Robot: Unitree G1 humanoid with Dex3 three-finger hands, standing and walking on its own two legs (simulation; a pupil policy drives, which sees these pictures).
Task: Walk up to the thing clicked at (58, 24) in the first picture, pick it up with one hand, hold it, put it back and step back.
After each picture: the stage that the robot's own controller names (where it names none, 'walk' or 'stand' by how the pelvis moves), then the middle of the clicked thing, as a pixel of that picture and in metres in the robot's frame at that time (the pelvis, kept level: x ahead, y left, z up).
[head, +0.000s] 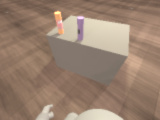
stand; (59, 23) +1.00 +0.44 +0.05
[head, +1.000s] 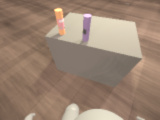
walk; (60, 22) +0.88 +0.36 +0.09
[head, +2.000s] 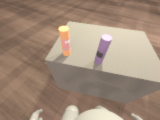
stand; (65, 42) +0.57 +0.24 +0.07
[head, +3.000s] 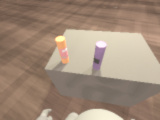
stand; (63, 51) +0.52 +0.27 +0.05
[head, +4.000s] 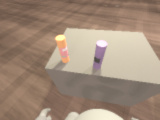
stand; (63, 50) +0.53 +0.26 +0.05
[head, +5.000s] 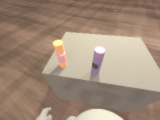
stand; (61, 55) +0.49 +0.27 +0.04
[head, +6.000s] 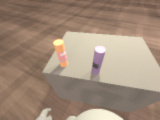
stand; (61, 54) +0.49 +0.27 +0.04
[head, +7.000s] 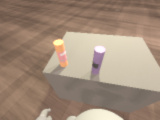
rise first; (61, 54) +0.50 +0.27 +0.04
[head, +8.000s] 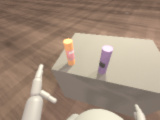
rise first; (70, 53) +0.52 +0.24 +0.05
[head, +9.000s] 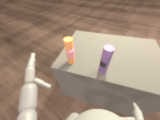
go down; (70, 51) +0.53 +0.23 +0.05
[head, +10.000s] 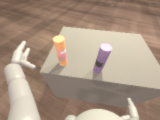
go down; (61, 52) +0.49 +0.22 +0.06
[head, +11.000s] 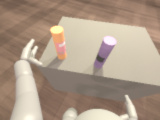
close in; (60, 45) +0.50 +0.22 +0.08
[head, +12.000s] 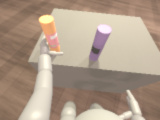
close; (51, 37) +0.53 +0.24 +0.11
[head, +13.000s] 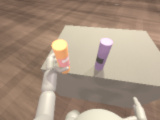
lift; (63, 59) +0.36 +0.19 +0.14
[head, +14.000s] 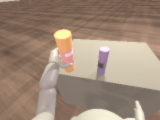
lift; (66, 54) +0.31 +0.15 +0.26
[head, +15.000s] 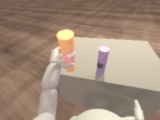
hold; (68, 54) +0.32 +0.14 +0.25
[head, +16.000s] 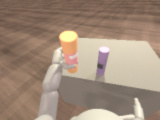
crouch; (71, 56) +0.30 +0.13 +0.25
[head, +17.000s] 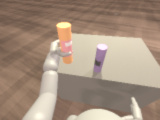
crouch; (66, 46) +0.41 +0.17 +0.23
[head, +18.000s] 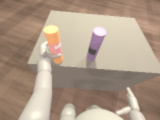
lower; (55, 47) +0.47 +0.20 +0.09
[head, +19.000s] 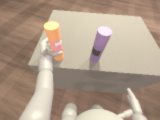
lower; (56, 44) +0.47 +0.21 +0.11
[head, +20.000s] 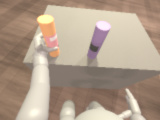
lower; (51, 39) +0.50 +0.22 +0.12
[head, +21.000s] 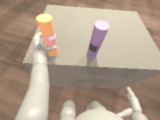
lower; (50, 39) +0.50 +0.22 +0.12
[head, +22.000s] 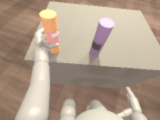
loosen; (52, 35) +0.51 +0.21 +0.13
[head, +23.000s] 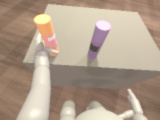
withdraw; (49, 39) +0.50 +0.22 +0.12
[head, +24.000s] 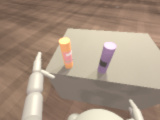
sink last; (67, 54) +0.46 +0.20 +0.09
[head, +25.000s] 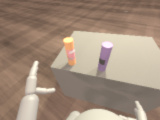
stand; (70, 52) +0.51 +0.22 +0.07
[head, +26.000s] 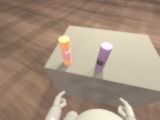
stand; (66, 52) +0.48 +0.22 +0.05
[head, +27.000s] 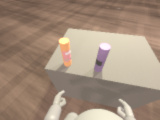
stand; (66, 53) +0.49 +0.23 +0.05
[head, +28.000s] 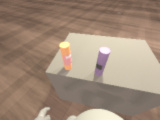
walk; (66, 57) +0.47 +0.22 +0.05
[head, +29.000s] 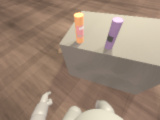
walk; (79, 29) +0.70 +0.14 +0.08
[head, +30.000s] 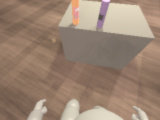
walk; (75, 11) +0.96 +0.24 +0.07
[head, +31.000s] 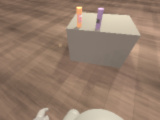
stand; (79, 17) +1.21 +0.25 +0.07
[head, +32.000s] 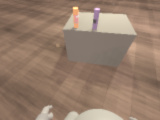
stand; (75, 18) +1.20 +0.27 +0.05
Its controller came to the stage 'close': yes
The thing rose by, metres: 0.22
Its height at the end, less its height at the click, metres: +0.00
